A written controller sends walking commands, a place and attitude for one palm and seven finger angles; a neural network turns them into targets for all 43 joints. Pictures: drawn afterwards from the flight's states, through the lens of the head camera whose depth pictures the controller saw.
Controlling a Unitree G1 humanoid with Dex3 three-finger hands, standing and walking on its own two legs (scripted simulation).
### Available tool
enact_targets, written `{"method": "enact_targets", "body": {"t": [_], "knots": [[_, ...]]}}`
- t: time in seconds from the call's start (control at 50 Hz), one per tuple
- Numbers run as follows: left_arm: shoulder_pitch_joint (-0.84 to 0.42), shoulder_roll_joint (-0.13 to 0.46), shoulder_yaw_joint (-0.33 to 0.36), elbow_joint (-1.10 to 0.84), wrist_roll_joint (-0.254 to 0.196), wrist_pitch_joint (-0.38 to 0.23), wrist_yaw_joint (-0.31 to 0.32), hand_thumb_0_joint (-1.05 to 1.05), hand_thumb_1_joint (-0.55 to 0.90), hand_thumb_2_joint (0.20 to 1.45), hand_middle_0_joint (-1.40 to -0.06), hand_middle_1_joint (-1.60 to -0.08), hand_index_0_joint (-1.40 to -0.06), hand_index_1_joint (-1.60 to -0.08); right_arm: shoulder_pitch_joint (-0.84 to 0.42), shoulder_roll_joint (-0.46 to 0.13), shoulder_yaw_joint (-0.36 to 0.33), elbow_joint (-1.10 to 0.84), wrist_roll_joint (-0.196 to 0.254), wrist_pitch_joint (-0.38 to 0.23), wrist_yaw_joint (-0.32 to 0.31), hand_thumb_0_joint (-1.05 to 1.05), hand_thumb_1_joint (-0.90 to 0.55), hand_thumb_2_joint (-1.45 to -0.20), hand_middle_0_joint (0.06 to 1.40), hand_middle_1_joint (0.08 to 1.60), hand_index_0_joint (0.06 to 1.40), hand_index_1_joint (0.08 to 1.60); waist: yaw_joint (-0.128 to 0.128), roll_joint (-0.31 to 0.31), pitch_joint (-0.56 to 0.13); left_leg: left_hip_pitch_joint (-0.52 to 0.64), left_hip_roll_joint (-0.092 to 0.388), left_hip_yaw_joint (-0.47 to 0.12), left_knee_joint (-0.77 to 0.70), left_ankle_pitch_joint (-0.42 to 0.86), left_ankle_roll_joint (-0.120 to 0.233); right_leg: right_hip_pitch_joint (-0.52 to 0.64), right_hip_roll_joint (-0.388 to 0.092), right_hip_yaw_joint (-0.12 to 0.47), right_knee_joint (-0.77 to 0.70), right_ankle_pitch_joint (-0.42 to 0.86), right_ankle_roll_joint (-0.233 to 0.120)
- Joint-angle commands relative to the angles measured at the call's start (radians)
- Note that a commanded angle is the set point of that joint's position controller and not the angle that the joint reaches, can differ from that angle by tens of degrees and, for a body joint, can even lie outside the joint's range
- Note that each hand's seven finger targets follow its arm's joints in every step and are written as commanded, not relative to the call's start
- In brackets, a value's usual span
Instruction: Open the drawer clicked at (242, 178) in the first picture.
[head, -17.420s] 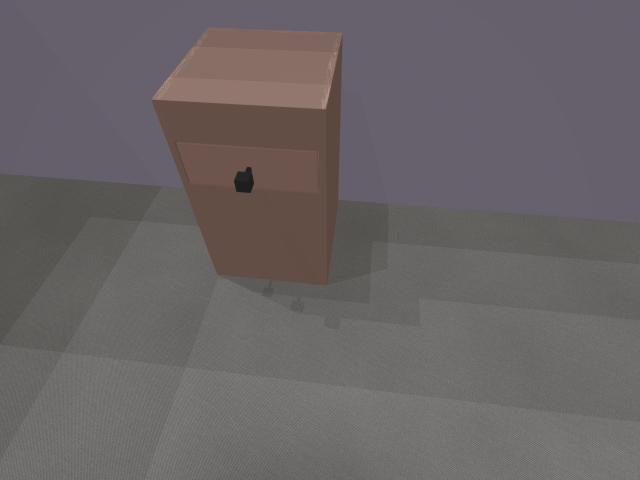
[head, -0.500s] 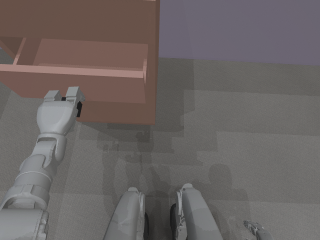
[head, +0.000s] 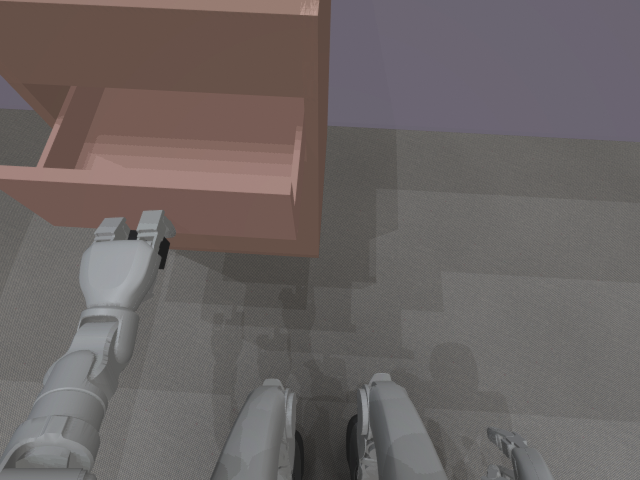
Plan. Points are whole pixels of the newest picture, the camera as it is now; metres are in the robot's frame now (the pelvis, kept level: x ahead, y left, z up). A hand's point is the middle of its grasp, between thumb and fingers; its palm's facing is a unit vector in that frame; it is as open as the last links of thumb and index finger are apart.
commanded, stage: pull the drawer open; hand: left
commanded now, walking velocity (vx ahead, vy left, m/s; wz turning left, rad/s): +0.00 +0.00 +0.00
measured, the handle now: (150, 237) +0.42 +0.25 -0.06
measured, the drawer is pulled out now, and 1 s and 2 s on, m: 0.15 0.28 0.30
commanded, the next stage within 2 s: open the thumb to release the handle in 1.30 s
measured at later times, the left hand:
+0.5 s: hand (131, 326) +0.30 +0.26 -0.07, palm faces -0.06 -0.05 -1.00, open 7.7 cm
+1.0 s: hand (117, 381) +0.23 +0.26 -0.07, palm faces -0.08 -0.06 -0.99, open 7.7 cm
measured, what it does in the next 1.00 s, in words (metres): stands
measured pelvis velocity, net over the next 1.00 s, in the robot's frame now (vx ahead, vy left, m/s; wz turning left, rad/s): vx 0.00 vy -0.01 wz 0.01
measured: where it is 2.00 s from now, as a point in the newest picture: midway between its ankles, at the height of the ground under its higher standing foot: outside the picture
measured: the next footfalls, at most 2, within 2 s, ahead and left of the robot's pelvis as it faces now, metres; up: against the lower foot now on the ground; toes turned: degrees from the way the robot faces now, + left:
none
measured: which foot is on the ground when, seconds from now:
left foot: down 0.00-1.00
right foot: down 0.00-1.00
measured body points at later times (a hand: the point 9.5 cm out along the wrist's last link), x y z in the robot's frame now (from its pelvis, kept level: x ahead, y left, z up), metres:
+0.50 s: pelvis +0.00 +0.00 +0.00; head +0.15 +0.00 +0.43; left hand +0.30 +0.26 -0.02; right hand +0.17 -0.25 -0.14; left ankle +0.02 +0.08 -0.58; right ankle +0.05 -0.09 -0.58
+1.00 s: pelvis +0.00 -0.01 -0.01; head +0.15 -0.01 +0.42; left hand +0.23 +0.26 -0.02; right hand +0.20 -0.24 -0.14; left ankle +0.02 +0.08 -0.58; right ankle +0.05 -0.09 -0.58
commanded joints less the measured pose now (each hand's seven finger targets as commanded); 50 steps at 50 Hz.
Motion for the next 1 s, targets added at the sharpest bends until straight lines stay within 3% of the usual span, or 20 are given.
{"method": "enact_targets", "body": {"t": [0.0, 0.04, 0.06, 0.14, 0.3, 0.34, 0.38, 0.4, 0.44, 0.52, 0.58, 0.62, 0.7, 0.82, 0.9, 0.98], "knots": [[-0.063, 0.249, 0.102, -0.202, -0.008, -0.009, 0.045, 0.000, 0.900, 0.900, -0.400, -1.350, -0.400, -1.350, 0.066, -0.147, -0.053, -0.090, -0.002, -0.026, -0.014, 0.000, -0.900, -0.900, 0.200, 0.300, 0.200, 0.300, 0.038, 0.020, -0.498, 0.301, -0.001, -0.080, -0.187, 0.369, -0.019, 0.381, 0.001, 0.069, -0.153, 0.275, -0.007], [-0.031, 0.208, 0.077, -0.214, -0.006, -0.008, 0.051, 0.000, 0.900, 0.900, -0.400, -1.350, -0.400, -1.350, 0.055, -0.141, -0.054, -0.095, -0.002, -0.025, -0.012, 0.000, -0.900, -0.900, 0.200, 0.300, 0.200, 0.300, 0.030, 0.024, -0.484, 0.299, -0.003, -0.079, -0.185, 0.363, -0.018, 0.371, 0.000, 0.071, -0.158, 0.270, -0.007], [-0.032, 0.226, 0.095, -0.229, -0.003, -0.009, 0.055, 0.000, 0.900, 0.900, -0.400, -1.350, -0.400, -1.350, 0.051, -0.145, -0.053, -0.094, -0.004, -0.026, -0.012, 0.000, -0.900, -0.900, 0.200, 0.300, 0.200, 0.300, 0.031, 0.033, -0.471, 0.313, 0.002, -0.090, -0.191, 0.377, -0.022, 0.353, 0.000, 0.065, -0.152, 0.272, -0.011], [0.027, 0.192, 0.079, -0.261, 0.002, -0.003, 0.072, 0.000, 0.900, 0.900, -0.400, -1.350, -0.400, -1.350, 0.040, -0.144, -0.057, -0.105, -0.006, -0.023, -0.009, 0.000, -0.900, -0.900, 0.200, 0.300, 0.200, 0.300, 0.030, 0.017, -0.476, 0.332, 0.003, -0.096, -0.188, 0.380, -0.024, 0.338, -0.002, 0.061, -0.150, 0.269, -0.007], [0.157, 0.193, 0.095, -0.336, -0.003, 0.016, 0.075, 0.000, 0.900, 0.900, -0.400, -1.350, -0.400, -1.350, 0.008, -0.141, -0.055, -0.128, -0.006, -0.025, -0.010, 0.000, -0.900, -0.900, 0.200, 0.300, 0.200, 0.300, 0.054, 0.028, -0.473, 0.354, 0.001, -0.096, -0.196, 0.398, -0.030, 0.344, -0.003, 0.059, -0.145, 0.276, -0.011], [0.159, 0.172, 0.078, -0.366, -0.010, 0.019, 0.076, 0.000, 0.900, 0.900, -0.400, -1.350, -0.400, -1.350, 0.000, -0.139, -0.055, -0.132, -0.004, -0.027, -0.011, 0.000, -0.900, -0.900, 0.200, 0.300, 0.200, 0.300, 0.045, 0.018, -0.467, 0.354, 0.003, -0.101, -0.198, 0.383, -0.029, 0.342, -0.006, 0.058, -0.152, 0.264, -0.007], [0.213, 0.177, 0.092, -0.377, -0.013, 0.020, 0.077, 0.000, 0.900, 0.900, -0.400, -1.350, -0.400, -1.350, -0.003, -0.135, -0.052, -0.137, -0.005, -0.027, -0.011, 0.000, -0.900, -0.900, 0.200, 0.300, 0.200, 0.300, 0.056, 0.025, -0.480, 0.361, 0.001, -0.101, -0.199, 0.395, -0.031, 0.343, -0.004, 0.054, -0.142, 0.265, -0.008], [0.245, 0.166, 0.087, -0.374, -0.017, 0.025, 0.075, 0.000, 0.900, 0.900, -0.400, -1.350, -0.400, -1.350, -0.007, -0.135, -0.053, -0.143, -0.004, -0.029, -0.012, 0.000, -0.900, -0.900, 0.200, 0.300, 0.200, 0.300, 0.056, -0.001, -0.461, 0.352, 0.000, -0.100, -0.196, 0.384, -0.029, 0.347, -0.002, 0.055, -0.148, 0.263, -0.008], [0.234, 0.160, 0.077, -0.396, -0.017, 0.024, 0.076, 0.000, 0.900, 0.900, -0.400, -1.350, -0.400, -1.350, -0.018, -0.132, -0.051, -0.143, -0.004, -0.035, -0.013, 0.000, -0.900, -0.900, 0.200, 0.300, 0.200, 0.300, 0.049, 0.013, -0.443, 0.337, -0.002, -0.094, -0.192, 0.357, -0.027, 0.342, -0.004, 0.060, -0.156, 0.247, -0.007], [0.273, 0.172, 0.089, -0.444, -0.008, 0.019, 0.083, 0.000, 0.900, 0.900, -0.400, -1.350, -0.400, -1.350, -0.032, -0.130, -0.046, -0.151, -0.008, -0.039, -0.016, 0.000, -0.900, -0.900, 0.200, 0.300, 0.200, 0.300, 0.061, 0.044, -0.459, 0.350, -0.003, -0.096, -0.191, 0.375, -0.033, 0.332, -0.004, 0.062, -0.143, 0.249, -0.010], [0.342, 0.157, 0.090, -0.467, -0.014, 0.021, 0.085, 0.000, 0.900, 0.900, -0.400, -1.350, -0.400, -1.350, -0.040, -0.127, -0.045, -0.162, -0.009, -0.039, -0.016, 0.000, -0.900, -0.900, 0.200, 0.300, 0.200, 0.300, 0.064, 0.034, -0.461, 0.367, -0.004, -0.098, -0.194, 0.397, -0.036, 0.333, -0.003, 0.057, -0.142, 0.260, -0.011], [0.392, 0.160, 0.099, -0.462, -0.020, 0.022, 0.083, 0.000, 0.900, 0.900, -0.400, -1.350, -0.400, -1.350, -0.052, -0.123, -0.042, -0.166, -0.008, -0.042, -0.017, 0.000, -0.900, -0.900, 0.200, 0.300, 0.200, 0.300, 0.065, 0.005, -0.428, 0.333, -0.007, -0.088, -0.188, 0.365, -0.031, 0.342, -0.001, 0.067, -0.153, 0.252, -0.011], [0.446, 0.176, 0.123, -0.491, -0.022, 0.011, 0.087, 0.000, 0.900, 0.900, -0.400, -1.350, -0.400, -1.350, -0.063, -0.119, -0.038, -0.167, -0.012, -0.053, -0.022, 0.000, -0.900, -0.900, 0.200, 0.300, 0.200, 0.300, 0.078, 0.022, -0.426, 0.318, -0.009, -0.083, -0.179, 0.353, -0.032, 0.343, -0.001, 0.071, -0.144, 0.243, -0.015], [0.498, 0.177, 0.131, -0.554, -0.016, -0.001, 0.097, 0.000, 0.900, 0.900, -0.400, -1.350, -0.400, -1.350, -0.087, -0.117, -0.035, -0.179, -0.017, -0.060, -0.021, 0.000, -0.900, -0.900, 0.200, 0.300, 0.200, 0.300, 0.079, 0.042, -0.420, 0.320, -0.009, -0.087, -0.175, 0.342, -0.037, 0.308, -0.004, 0.076, -0.138, 0.219, -0.017], [0.601, 0.168, 0.143, -0.564, -0.035, -0.005, 0.093, 0.000, 0.900, 0.900, -0.400, -1.350, -0.400, -1.350, -0.091, -0.109, -0.033, -0.185, -0.017, -0.070, -0.024, 0.000, -0.900, -0.900, 0.200, 0.300, 0.200, 0.300, 0.088, 0.005, -0.415, 0.299, -0.011, -0.080, -0.168, 0.328, -0.033, 0.333, -0.005, 0.081, -0.143, 0.222, -0.016], [0.618, 0.168, 0.145, -0.586, -0.030, -0.015, 0.096, 0.000, 0.900, 0.900, -0.400, -1.350, -0.400, -1.350, -0.103, -0.106, -0.026, -0.186, -0.019, -0.075, -0.027, 0.000, -0.900, -0.900, 0.200, 0.300, 0.200, 0.300, 0.084, 0.024, -0.409, 0.292, -0.011, -0.083, -0.164, 0.317, -0.034, 0.301, -0.008, 0.078, -0.132, 0.194, -0.017]]}}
